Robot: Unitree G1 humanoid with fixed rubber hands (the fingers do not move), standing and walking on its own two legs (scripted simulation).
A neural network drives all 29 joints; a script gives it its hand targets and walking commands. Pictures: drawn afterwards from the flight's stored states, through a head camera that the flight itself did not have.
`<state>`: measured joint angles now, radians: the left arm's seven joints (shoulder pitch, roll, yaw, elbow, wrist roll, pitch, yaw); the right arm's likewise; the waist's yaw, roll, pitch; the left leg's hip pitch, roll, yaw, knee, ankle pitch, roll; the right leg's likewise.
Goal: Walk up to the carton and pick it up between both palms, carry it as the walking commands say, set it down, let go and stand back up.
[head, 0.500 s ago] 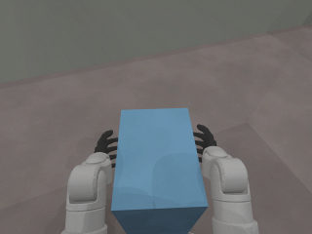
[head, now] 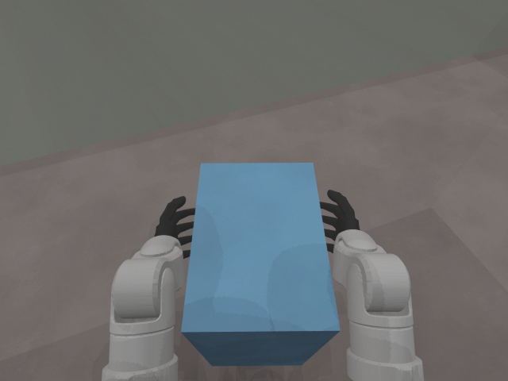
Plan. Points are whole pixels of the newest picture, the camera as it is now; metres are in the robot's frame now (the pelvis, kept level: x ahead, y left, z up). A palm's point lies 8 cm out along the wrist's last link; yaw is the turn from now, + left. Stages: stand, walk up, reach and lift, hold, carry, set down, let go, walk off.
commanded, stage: carry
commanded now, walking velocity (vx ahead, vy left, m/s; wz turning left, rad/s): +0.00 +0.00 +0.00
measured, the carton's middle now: (256, 275) +0.29 +0.00 -0.01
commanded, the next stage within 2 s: none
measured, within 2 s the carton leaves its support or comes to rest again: neither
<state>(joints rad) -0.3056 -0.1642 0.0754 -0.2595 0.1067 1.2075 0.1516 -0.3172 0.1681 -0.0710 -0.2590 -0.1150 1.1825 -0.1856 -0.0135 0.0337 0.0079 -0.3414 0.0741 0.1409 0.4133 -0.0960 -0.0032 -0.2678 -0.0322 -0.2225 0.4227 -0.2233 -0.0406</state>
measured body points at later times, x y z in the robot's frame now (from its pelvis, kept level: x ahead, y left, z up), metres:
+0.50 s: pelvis +0.10 +0.02 +0.01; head +0.11 +0.02 +0.46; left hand +0.40 +0.14 +0.08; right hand +0.40 -0.11 +0.09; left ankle +0.04 +0.12 -0.73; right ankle +0.00 -0.09 -0.72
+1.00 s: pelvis +0.10 +0.01 -0.01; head +0.08 +0.01 +0.44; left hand +0.40 +0.13 +0.07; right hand +0.40 -0.12 +0.07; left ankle +0.05 +0.12 -0.74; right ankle +0.06 -0.10 -0.74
